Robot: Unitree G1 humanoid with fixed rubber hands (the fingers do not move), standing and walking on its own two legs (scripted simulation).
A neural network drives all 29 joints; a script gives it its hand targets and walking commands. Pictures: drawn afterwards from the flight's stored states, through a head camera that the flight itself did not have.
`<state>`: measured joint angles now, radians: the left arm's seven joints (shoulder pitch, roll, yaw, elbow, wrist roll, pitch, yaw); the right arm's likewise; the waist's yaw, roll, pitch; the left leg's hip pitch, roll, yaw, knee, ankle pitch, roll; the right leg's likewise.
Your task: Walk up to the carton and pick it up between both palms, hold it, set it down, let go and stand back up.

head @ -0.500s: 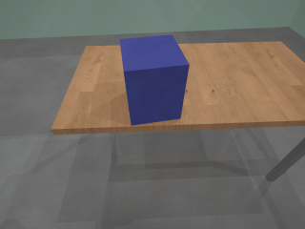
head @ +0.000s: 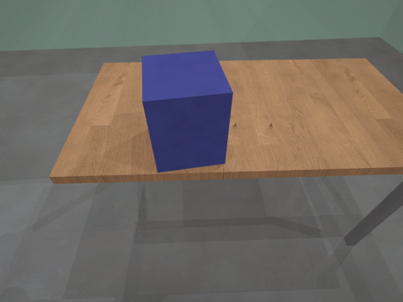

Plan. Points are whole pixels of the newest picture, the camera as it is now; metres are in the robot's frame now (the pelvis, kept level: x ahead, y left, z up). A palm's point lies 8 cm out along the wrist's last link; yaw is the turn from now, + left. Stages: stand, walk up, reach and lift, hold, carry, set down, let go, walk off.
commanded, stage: walk up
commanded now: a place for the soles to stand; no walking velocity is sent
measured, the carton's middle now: (185, 112) +0.61 +0.03 +0.03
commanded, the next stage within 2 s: none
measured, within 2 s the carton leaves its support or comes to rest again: neither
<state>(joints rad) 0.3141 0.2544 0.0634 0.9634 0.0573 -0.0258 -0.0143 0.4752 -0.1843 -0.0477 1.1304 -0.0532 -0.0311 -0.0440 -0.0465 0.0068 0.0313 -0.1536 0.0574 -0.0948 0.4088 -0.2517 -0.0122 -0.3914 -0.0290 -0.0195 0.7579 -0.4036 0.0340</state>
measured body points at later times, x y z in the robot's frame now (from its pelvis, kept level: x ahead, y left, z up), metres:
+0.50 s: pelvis +0.15 -0.03 -0.03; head +0.19 -0.02 +0.42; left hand +0.03 +0.17 -0.17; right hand +0.26 -0.25 -0.17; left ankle +0.24 +0.06 -0.75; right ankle +0.05 -0.15 -0.74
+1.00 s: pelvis +0.14 -0.06 -0.01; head +0.17 -0.09 +0.44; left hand +0.19 +0.21 -0.12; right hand +0.25 -0.32 -0.16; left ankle +0.14 +0.10 -0.67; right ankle +0.18 -0.14 -0.74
